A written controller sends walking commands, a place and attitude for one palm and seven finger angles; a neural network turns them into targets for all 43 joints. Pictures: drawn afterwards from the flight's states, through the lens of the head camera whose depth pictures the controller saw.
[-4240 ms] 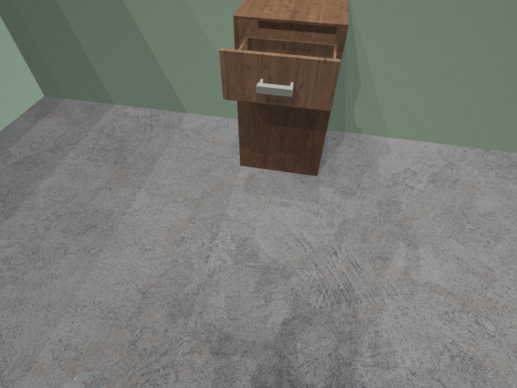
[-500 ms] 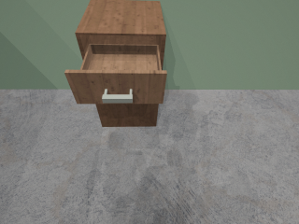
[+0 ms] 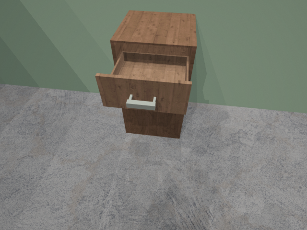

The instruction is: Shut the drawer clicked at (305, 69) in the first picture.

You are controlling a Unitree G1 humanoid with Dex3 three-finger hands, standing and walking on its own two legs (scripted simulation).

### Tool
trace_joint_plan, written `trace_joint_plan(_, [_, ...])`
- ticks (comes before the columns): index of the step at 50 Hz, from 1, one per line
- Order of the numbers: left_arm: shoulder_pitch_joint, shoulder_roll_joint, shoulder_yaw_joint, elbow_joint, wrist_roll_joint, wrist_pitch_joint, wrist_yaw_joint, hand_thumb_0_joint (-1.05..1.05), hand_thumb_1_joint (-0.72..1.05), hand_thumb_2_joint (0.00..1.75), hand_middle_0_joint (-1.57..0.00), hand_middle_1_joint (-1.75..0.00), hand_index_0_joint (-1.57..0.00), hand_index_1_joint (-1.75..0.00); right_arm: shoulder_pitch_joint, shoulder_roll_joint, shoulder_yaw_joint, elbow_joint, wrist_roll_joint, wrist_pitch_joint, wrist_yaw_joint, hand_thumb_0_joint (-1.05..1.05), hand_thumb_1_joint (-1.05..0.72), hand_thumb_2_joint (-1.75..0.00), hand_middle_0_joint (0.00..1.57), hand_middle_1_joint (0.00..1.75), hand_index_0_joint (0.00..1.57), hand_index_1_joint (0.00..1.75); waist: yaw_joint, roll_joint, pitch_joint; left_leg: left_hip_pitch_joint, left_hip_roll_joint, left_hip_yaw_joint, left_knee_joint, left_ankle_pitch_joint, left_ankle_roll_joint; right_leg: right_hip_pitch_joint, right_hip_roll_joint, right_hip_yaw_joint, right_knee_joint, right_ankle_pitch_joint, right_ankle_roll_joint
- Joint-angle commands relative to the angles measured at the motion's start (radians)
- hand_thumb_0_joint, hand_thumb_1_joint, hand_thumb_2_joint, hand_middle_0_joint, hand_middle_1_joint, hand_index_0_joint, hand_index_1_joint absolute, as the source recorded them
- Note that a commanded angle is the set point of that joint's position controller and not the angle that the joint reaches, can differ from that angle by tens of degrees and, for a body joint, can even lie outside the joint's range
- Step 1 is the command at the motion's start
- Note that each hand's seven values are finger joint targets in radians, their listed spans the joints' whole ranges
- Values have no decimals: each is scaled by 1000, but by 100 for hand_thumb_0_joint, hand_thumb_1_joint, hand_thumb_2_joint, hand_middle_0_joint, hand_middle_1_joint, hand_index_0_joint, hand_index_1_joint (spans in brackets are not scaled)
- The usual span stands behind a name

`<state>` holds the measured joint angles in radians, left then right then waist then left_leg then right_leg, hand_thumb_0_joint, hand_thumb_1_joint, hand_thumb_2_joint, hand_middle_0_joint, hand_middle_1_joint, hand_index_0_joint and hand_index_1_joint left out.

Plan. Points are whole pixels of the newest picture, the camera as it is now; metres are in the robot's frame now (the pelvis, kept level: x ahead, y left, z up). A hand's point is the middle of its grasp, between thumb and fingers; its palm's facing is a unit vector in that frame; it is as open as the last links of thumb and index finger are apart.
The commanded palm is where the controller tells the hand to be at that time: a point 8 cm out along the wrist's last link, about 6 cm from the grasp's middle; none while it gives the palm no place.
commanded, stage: take the last steps up to it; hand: left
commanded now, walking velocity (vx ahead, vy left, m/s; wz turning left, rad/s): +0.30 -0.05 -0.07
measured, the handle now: (141, 101) +0.62 +0.13 -0.08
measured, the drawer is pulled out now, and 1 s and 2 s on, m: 0.30 0.30 0.30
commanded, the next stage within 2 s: come to a stop and stand still in 1.00 s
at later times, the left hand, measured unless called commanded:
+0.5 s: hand (103, 203) +0.23 +0.20 -0.17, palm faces -0.07 -0.98 -0.18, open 7.4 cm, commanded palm none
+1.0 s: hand (130, 194) +0.27 +0.12 -0.18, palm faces +0.04 -0.98 -0.19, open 7.2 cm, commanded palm none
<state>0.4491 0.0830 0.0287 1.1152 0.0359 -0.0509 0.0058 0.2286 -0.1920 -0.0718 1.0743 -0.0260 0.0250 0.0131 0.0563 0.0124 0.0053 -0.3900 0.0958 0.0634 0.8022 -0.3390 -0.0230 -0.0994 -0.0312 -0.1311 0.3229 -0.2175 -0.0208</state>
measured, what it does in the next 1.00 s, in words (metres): walks ahead: left foot, then right foot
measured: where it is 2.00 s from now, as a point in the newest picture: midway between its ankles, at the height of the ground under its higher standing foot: outside the picture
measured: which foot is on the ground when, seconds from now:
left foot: up 0.00-0.08, down 0.10-0.62, up 0.64-1.00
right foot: down 0.00-0.12, up 0.14-0.60, down 0.62-1.00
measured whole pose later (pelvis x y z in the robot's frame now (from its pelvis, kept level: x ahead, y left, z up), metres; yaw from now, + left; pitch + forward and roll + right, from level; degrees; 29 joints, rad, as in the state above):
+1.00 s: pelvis +0.25 -0.06 -0.01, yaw -2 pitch -2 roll -1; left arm 0.29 0.15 0.04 1.10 0.03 -0.06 0.01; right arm 0.18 -0.18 -0.06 1.04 -0.02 0.00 -0.01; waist 0.02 0.04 0.02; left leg -0.47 0.12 0.07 0.86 -0.27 -0.04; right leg -0.17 0.03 -0.19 0.34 -0.16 -0.08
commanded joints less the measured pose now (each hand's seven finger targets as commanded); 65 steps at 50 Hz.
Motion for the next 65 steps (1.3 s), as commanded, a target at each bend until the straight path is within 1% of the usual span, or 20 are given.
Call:
trace_joint_plan(1, [48,186,45,-10,-5,-5,13,0,90,90,-20,-30,-20,-30,-69,4,6,-92,3,-59,1,0,-90,-90,20,30,20,30,-14,-164,87,21,-32,41,-202,-13,22,-46,-236,248,-129,-146,-143])
trace_joint_plan(3, [33,172,44,-1,-15,0,8,0,90,90,-20,-30,-20,-30,28,2,9,-49,4,-74,-10,0,-90,-90,20,30,20,30,-57,-122,62,248,-62,90,-362,85,20,-158,-166,180,-26,-159,-97])
trace_joint_plan(4, [27,140,36,-5,-18,3,4,0,90,90,-20,-30,-20,-30,108,-38,4,-22,6,-81,-22,0,-90,-90,20,30,20,30,-90,-14,27,402,-11,24,-412,60,32,-255,-125,140,98,-160,-66])
trace_joint_plan(5, [10,92,26,-25,-22,3,-4,0,90,90,-20,-30,-20,-30,217,-124,-17,5,-1,-86,-32,0,-90,-90,20,30,20,30,-138,188,-2,514,195,-269,-510,-90,99,-431,-38,59,339,-213,-22])
trace_joint_plan(6, [-55,88,25,-62,-12,2,-5,0,90,90,-20,-30,-20,-30,307,-190,-34,17,-4,-80,-39,0,-90,-90,20,30,20,30,-169,245,22,510,357,-463,-633,-157,182,-562,3,19,563,-327,-3])
trace_joint_plan(7, [-105,107,32,-83,-2,7,-6,0,90,90,-20,-30,-20,-30,301,-189,-31,15,-4,-74,-44,0,-90,-90,20,30,20,30,-165,136,74,454,387,-462,-644,-131,213,-605,-39,83,681,-307,-12])
trace_joint_plan(13, [-78,88,40,-36,-5,29,-25,0,90,90,-20,-30,-20,-30,180,-29,20,-10,8,-111,-52,0,-90,-90,20,30,20,30,-59,88,125,292,192,-96,-639,329,146,-537,-76,105,807,4,19])
trace_joint_plan(21, [-307,116,33,-129,-9,44,-32,0,90,90,-20,-30,-20,-30,278,-56,21,32,-1,-110,-52,0,-90,-90,20,30,20,30,-86,118,153,397,197,-41,-616,489,175,-636,-89,69,614,50,33])
trace_joint_plan(26, [-414,122,31,-170,-18,29,-34,0,90,90,-20,-30,-20,-30,293,-87,9,51,-11,-97,-45,0,-90,-90,20,30,20,30,-110,139,162,353,213,-14,-574,484,155,-449,-57,24,362,8,0])
trace_joint_plan(29, [-222,168,49,-114,-15,10,-28,0,90,90,-20,-30,-20,-30,259,-95,6,56,-3,-92,-41,0,-90,-90,20,30,20,30,-12,80,42,294,173,28,-345,602,117,-110,2,-11,222,64,-23])
trace_joint_plan(30, [-84,220,63,-64,-9,-4,-22,0,90,90,-20,-30,-20,-30,268,-80,8,57,4,-93,-34,0,-90,-90,20,30,20,30,44,-9,-52,175,120,55,-156,497,83,135,-20,28,193,89,-37])
trace_joint_plan(31, [43,330,96,-37,-5,-13,-8,0,90,90,-20,-30,-20,-30,317,-20,20,37,17,-93,-25,0,-90,-90,20,30,20,30,83,-267,-201,-60,1,123,160,16,37,380,-298,349,111,76,-114])
trace_joint_plan(32, [82,388,98,-31,-28,-7,-3,0,90,90,-20,-30,-20,-30,287,-23,26,7,24,-82,-30,0,-90,-90,20,30,20,30,67,-300,-250,-128,-56,11,411,-266,34,346,-427,574,-15,173,-167])
trace_joint_plan(33, [17,357,91,-48,-32,1,4,0,90,90,-20,-30,-20,-30,238,-31,15,-7,23,-74,-35,0,-90,-90,20,30,20,30,49,-155,-149,-163,-24,-55,505,-224,46,249,-428,525,-40,204,-194])
trace_joint_plan(39, [-201,155,31,-86,-21,-23,15,0,90,90,-20,-30,-20,-30,247,33,13,33,-2,-34,-26,0,-90,-90,20,30,20,30,-100,-108,32,-60,48,-37,387,56,10,-199,-245,141,-126,193,-113])
trace_joint_plan(49, [-84,185,32,-43,-12,-25,12,0,90,90,-20,-30,-20,-30,-10,0,16,-56,2,-36,-7,0,-90,-90,20,30,20,30,-33,-78,65,-91,28,-12,-24,49,-14,-70,-274,207,-182,40,-168])
trace_joint_plan(55, [-66,189,34,-5,-18,-6,10,0,90,90,-20,-30,-20,-30,2,5,32,-38,7,-64,-19,0,-90,-90,20,30,20,30,-44,-90,39,182,-36,27,-329,98,3,-116,-224,171,-63,25,-124])
trace_joint_plan(57, [-44,115,12,8,-23,0,12,0,90,90,-20,-30,-20,-30,85,-41,33,-2,6,-82,-34,0,-90,-90,20,30,20,30,-65,60,-15,359,82,-97,-436,367,35,-194,-100,76,108,58,-35])
trace_joint_plan(59, [-25,67,-7,19,-24,13,21,0,90,90,-20,-30,-20,-30,65,-99,32,1,6,-65,-53,0,-90,-90,20,30,20,30,-44,137,6,300,254,-210,-475,634,148,-183,-50,32,189,-147,27])
trace_joint_plan(65, [-7,114,13,30,-12,71,26,0,90,90,-20,-30,-20,-30,50,-98,25,14,10,-48,-92,0,-90,-90,20,30,20,30,-54,74,11,338,268,-198,-478,926,192,-256,-46,119,461,-271,37])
